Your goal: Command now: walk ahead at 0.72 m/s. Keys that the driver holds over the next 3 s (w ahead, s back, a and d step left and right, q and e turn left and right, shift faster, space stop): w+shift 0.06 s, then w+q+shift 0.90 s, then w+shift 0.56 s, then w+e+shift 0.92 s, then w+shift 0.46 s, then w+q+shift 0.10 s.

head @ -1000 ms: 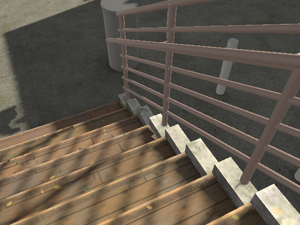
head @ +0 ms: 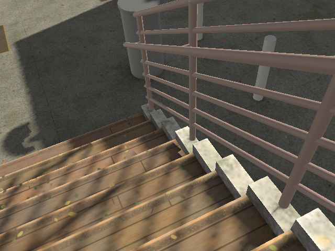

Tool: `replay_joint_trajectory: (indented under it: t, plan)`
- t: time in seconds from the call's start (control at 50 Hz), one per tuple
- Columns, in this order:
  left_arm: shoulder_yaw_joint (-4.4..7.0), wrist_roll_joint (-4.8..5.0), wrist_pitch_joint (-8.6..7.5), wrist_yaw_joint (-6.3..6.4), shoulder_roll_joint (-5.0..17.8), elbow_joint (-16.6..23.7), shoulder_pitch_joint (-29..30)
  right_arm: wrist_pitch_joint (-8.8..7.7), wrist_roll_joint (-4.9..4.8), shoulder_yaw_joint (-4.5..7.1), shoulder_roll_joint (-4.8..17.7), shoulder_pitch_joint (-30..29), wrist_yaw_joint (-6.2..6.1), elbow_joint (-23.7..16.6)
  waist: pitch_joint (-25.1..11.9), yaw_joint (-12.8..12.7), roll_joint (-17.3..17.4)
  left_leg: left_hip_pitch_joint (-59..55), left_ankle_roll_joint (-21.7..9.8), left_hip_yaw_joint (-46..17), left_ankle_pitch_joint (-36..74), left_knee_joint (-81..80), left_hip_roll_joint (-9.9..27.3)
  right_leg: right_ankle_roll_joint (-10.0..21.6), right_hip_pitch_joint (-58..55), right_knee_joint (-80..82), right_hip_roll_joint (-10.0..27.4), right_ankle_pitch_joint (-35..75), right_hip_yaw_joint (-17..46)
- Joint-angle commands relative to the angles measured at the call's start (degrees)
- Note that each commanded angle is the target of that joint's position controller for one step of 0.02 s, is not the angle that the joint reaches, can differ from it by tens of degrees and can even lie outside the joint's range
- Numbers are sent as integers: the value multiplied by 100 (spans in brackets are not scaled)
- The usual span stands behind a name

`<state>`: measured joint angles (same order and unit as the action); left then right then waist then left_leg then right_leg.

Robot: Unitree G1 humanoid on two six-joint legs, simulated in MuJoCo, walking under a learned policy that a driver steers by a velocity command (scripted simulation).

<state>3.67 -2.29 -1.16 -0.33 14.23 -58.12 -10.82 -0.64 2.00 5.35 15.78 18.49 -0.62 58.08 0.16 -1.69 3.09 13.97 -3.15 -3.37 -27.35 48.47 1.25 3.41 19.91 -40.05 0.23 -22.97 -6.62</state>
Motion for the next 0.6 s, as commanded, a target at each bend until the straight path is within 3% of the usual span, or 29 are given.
replay_joint_trajectory:
  t: [0.02, 0.04, 0.06, 0.08, 0.1, 0.12, 0.14, 0.16, 0.18, 0.2, 0.22, 0.24, 0.28, 0.3, 0.32, 0.34, 0.36, 0.38, 0.4, 0.42, 0.44, 0.46, 0.48, 0.5, 0.52, 0.54, 0.56, 0.58, 0.6]
  plan:
    - [219, 84, -225, 1, 1091, -384, -1788, -110, 48, -105, 18, -738, -16, -903, 275, -407, -1366, 3892, -305, -526, 11, 2613, -244, 1106, -2006, 2507, 1974, -1924, 3842]
    - [147, -14, -274, -33, 850, -153, -1314, -68, 24, -1, 356, -764, 1, -868, 481, -252, -550, 3571, -132, -528, 419, 2398, -25, 1042, -1339, 2395, 1889, -1927, 3657]
    - [128, -149, -340, -57, 745, -42, -944, -38, 49, 56, 476, -642, 26, -782, 533, -15, -264, 3212, -61, -718, 987, 2170, 161, 1001, -928, 2096, 1755, -1381, 3271]
    - [98, -177, -408, -50, 689, 77, -716, 47, 86, 69, 440, -527, 71, -726, 434, 142, -475, 2913, 18, -630, 1394, 2241, 139, 897, -629, 1928, 1585, -795, 2788]
    - [70, -166, -495, -88, 574, 102, -689, 126, 43, 133, 483, -288, 139, -616, 327, 316, -451, 2604, 47, -664, 2352, 1901, 44, 665, -384, 1662, 1251, -705, 2186]
    - [11, -39, -604, -66, 323, -5, -574, 152, 38, 151, 425, -392, 199, -594, 359, 411, -629, 2437, 44, -785, 3222, 1501, 84, 356, -271, 1323, 1036, -442, 1695]
    - [-8, -2, -678, -58, 285, 27, -550, 176, 5, 118, 348, -550, 230, -673, 374, 404, -796, 2108, 44, -567, 3783, 1213, -14, 192, 55, 1162, 908, -327, 1289]
    - [1, 9, -732, -74, 321, 44, -664, 188, -30, 89, 286, -700, 308, -754, 435, 401, -654, 1598, 48, -206, 4444, 720, -151, 161, 651, 1210, 781, -693, 884]
    - [12, 40, -737, -12, 353, -78, -765, 156, 31, 39, 196, -932, 417, -792, 416, 383, -634, 1311, 4, -13, 5111, 278, -140, 239, 787, 901, 846, -1057, 720]
    - [-45, 15, -721, 42, 210, -83, -1005, 205, 17, -1, 99, -1402, 520, -964, 487, 112, -679, 1467, -90, 42, 5458, 95, -223, 304, 573, 856, 889, -973, 719]
    - [-6, -39, -713, 93, 352, -130, -1239, 226, 15, -24, 7, -1657, 565, -1010, 578, -76, -644, 1697, -164, 64, 5528, -111, -236, 335, 315, 646, 1044, -1074, 792]
    - [-21, -12, -721, 128, 247, -214, -1625, 229, 91, -30, -3, -1896, 557, -1048, 801, -243, -528, 2209, -256, -33, 5396, -228, -224, 405, -164, 426, 1226, -1004, 946]
    - [1, 1, -704, 196, 286, -198, -1777, 181, -10, -120, -35, -2469, 560, -1228, 1272, -487, -413, 1884, -246, 549, 5258, -1131, -240, 320, 2, 286, 1186, -692, 564]
    - [12, 31, -662, 241, 242, -206, -1781, 146, 3, -156, -63, -2425, 576, -1212, 1295, -490, -437, 1349, -265, 791, 5225, -1270, -220, 258, 240, 129, 1208, -289, 368]
    - [41, 47, -617, 285, 316, -218, -1802, 178, 8, -158, -30, -2230, 565, -1168, 1332, -466, -504, 833, -261, 1060, 4957, -1334, -271, 210, 410, -127, 1213, 55, 191]
    - [45, 104, -555, 313, 344, -257, -1889, 215, 77, -173, -56, -2121, 528, -1095, 1321, -456, -457, 620, -301, 1303, 4336, -1254, -372, 235, 320, -471, 1285, 675, 222]
    - [73, 118, -497, 319, 474, -316, -1967, 266, 88, -150, 32, -1745, 441, -1009, 1241, -292, -337, 372, -387, 1618, 3540, -1357, -597, 249, 22, -1176, 1248, 2114, 31]
    - [152, 48, -415, 344, 757, -282, -1766, 279, 57, -83, 168, -797, 353, -749, 823, 149, -540, -174, -637, 1408, 2977, -1723, -421, 345, -212, -2341, 1389, 3266, -103]
    - [155, 45, -382, 314, 807, -295, -1797, 245, 123, 55, 465, 267, 236, -372, 220, 525, -81, -1046, -765, 1784, 2708, -1783, -871, 272, -473, -3844, 1147, 4956, -444]
    - [211, -10, -271, 311, 882, -249, -1356, 191, 105, 142, 541, 1534, 189, -10, -90, 1436, 270, -2131, -1404, 739, 3216, -2711, -290, 107, 416, -7135, 736, 3393, -579]
    - [79, -109, -192, 237, 129, 90, -337, 155, -230, 170, 894, 1672, 206, 49, 278, 1518, 1204, -3231, -1717, -7, 5416, -1080, 253, 148, 3290, -9476, -219, -1910, -448]
    - [-35, 39, -272, 244, -4, 772, -371, 95, -266, 122, 1176, 1293, 217, -190, -566, 882, 914, -4106, -1835, -1021, 7441, -259, 887, 83, 4568, -9206, 1, -1734, 268]
    - [-7, 52, -410, 200, 377, 1029, -234, 52, -265, 134, 1133, 1250, 205, -392, -1332, 951, -272, -4489, -2237, -2270, 5097, -1245, 1455, 9, 4886, -7546, 239, -925, 995]
    - [-12, -17, -477, 253, 394, 1000, -83, 69, -158, 122, 1036, 926, 80, -474, -816, 677, -488, -3434, -2487, -3267, 2550, -1906, 1914, -173, 5148, -6756, 387, -1161, 1211]
    - [114, -95, -418, 260, 725, 813, -21, -39, -103, -74, 489, 296, 24, -623, -60, 318, -1257, -2265, -2043, -2815, 1448, -2048, 1514, -330, 4833, -5390, 623, -201, 1315]
    - [52, -184, -329, 267, 470, 739, -26, -201, -25, -144, 402, -28, 21, -733, 299, 157, -622, -1134, -2232, -3301, 1753, -1749, 1485, -469, 4539, -4908, 691, -202, 1370]
    - [80, -122, -211, 226, 520, 962, 425, -293, -54, -260, 207, -248, -56, -841, 686, -10, -1102, 493, -2003, -2638, 2026, -2102, 779, -757, 3351, -2974, 715, 808, 1255]
    - [-3, -263, -110, 184, 296, 1026, 473, -347, -78, -167, 575, -177, -118, -787, 474, -43, -549, 1237, -1926, -2396, 2773, -2244, 554, -764, 2121, -2525, 509, 1416, 838]
    - [-6, -243, -93, 115, 275, 530, -254, -352, -8, -72, 849, 109, -73, -658, 125, -106, -167, 1277, -1747, -2113, 3298, -1950, 440, -657, 1432, -2804, 408, 2416, 707]
